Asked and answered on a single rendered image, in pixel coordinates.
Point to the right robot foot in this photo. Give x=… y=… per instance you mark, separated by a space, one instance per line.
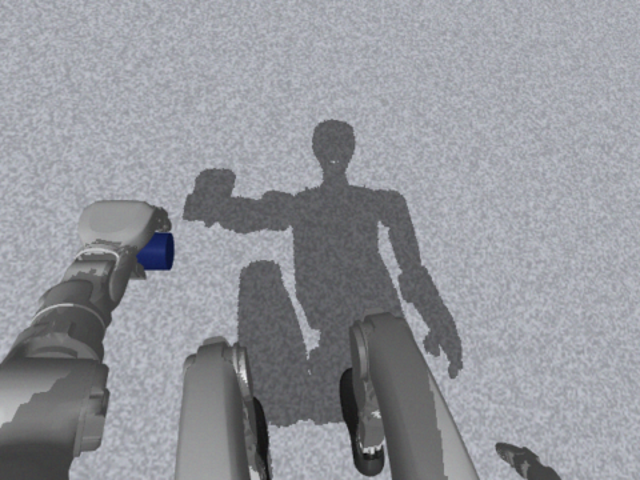
x=366 y=464

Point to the left robot arm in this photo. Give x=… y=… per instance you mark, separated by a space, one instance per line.
x=53 y=396

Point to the right robot hand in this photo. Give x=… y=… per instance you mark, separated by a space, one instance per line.
x=526 y=463

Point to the can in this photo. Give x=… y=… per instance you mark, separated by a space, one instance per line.
x=158 y=254

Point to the left robot hand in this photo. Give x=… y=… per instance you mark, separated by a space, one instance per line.
x=125 y=224

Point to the left robot foot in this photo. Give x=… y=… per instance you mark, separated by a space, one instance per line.
x=262 y=438

